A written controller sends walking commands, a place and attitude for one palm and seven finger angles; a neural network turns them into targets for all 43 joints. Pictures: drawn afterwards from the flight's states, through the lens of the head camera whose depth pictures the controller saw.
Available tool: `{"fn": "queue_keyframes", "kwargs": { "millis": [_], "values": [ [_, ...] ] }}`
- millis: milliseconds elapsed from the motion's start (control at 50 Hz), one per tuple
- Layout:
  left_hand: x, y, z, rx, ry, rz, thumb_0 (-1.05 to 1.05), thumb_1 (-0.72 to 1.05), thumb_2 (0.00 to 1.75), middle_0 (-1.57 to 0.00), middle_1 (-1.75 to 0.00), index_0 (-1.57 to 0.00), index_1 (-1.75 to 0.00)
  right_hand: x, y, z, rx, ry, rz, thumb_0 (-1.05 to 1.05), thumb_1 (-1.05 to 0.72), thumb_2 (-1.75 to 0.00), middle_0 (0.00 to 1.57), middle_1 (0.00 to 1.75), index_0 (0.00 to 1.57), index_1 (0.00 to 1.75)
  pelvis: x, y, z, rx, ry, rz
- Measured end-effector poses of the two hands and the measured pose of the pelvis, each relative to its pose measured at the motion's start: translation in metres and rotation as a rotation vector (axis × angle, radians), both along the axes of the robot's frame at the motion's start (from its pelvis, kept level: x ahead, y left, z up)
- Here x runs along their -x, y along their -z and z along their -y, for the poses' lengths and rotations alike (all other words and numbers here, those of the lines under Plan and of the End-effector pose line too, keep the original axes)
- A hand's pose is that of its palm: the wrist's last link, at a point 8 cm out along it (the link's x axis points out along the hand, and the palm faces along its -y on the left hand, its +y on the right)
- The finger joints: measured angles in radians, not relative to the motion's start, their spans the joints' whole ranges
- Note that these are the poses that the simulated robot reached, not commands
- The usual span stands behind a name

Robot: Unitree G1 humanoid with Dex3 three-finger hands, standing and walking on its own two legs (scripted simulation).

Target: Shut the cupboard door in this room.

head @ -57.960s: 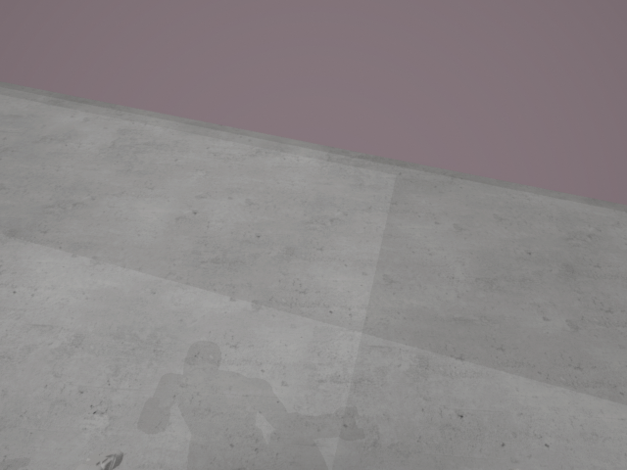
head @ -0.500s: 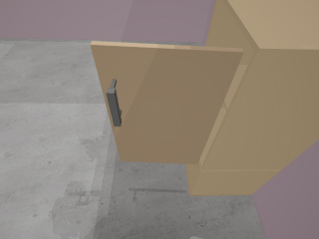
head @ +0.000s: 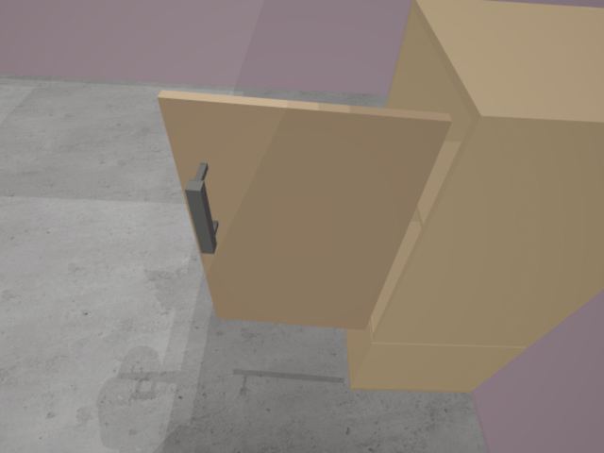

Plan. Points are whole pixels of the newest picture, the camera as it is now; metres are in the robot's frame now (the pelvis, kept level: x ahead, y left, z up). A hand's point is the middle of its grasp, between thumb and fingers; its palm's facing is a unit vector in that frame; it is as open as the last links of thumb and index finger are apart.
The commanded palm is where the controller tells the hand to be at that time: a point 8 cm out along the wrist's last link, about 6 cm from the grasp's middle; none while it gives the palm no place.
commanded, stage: come to a stop and stand still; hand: left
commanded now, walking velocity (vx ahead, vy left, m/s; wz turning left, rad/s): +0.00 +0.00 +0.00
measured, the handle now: (205, 210) +0.43 +0.19 +0.06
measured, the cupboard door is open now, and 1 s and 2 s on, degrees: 87 87 87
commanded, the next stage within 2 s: look again from close up in 0.48 s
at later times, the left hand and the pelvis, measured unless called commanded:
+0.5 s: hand out of the picture +0.00 +0.18 -0.17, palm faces +0.03 -0.98 -0.18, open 7.4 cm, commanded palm none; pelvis +0.00 +0.01 +0.00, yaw +1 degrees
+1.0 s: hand out of the picture +0.00 +0.17 -0.18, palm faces +0.05 -0.99 -0.16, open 7.4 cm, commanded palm none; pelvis +0.01 +0.01 +0.00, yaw +1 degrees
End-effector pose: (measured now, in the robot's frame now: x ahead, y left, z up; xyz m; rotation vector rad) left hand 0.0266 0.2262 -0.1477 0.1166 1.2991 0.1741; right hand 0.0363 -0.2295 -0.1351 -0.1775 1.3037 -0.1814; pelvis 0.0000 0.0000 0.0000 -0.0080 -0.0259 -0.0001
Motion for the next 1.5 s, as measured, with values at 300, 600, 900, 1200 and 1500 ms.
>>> {"fn": "queue_keyframes", "kwargs": {
  "millis": [300,600,900,1200,1500],
  "values": [
    [0.031,-0.007,-0.021,-0.048,0.017,-0.024,0.01,0.91,0.9,-0.2,-0.3,-0.2,-0.3,-0.006,0.003,-0.01,-0.031,-0.047,0.092,0.0,-0.94,-0.89,0.2,0.3,0.21,0.29,0.006,0.003,-0.012,-0.007,-0.01,0.014],
    [0.032,-0.002,0.003,0.021,0.023,-0.063,0.01,0.91,0.9,-0.2,-0.3,-0.2,-0.3,0.027,0.001,-0.016,-0.038,-0.032,-0.033,0.0,-0.92,-0.89,0.2,0.3,0.2,0.29,-0.001,-0.003,-0.009,-0.005,-0.015,0.005],
    [0.028,-0.001,0.007,0.025,0.005,-0.083,0.01,0.91,0.9,-0.2,-0.3,-0.2,-0.3,0.033,0.004,-0.026,-0.06,-0.017,-0.084,0.01,-0.92,-0.89,0.2,0.3,0.2,0.29,-0.011,-0.004,-0.009,-0.004,-0.016,0.015],
    [0.035,0.0,0.015,0.042,-0.005,-0.123,0.01,0.91,0.9,-0.2,-0.3,-0.2,-0.29,0.032,0.004,-0.029,-0.06,-0.013,-0.111,0.01,-0.92,-0.89,0.2,0.3,0.2,0.29,-0.016,-0.005,-0.009,0.0,-0.017,0.003],
    [-0.16,-0.156,0.024,0.103,0.106,1.309,0.02,0.93,0.9,-0.32,-0.44,-0.32,-0.43,-0.121,-0.042,0.037,0.052,-0.181,0.702,0.02,-0.92,-0.89,0.2,0.3,0.2,0.29,0.001,0.035,0.018,-0.026,-0.064,-0.14]
  ]
}}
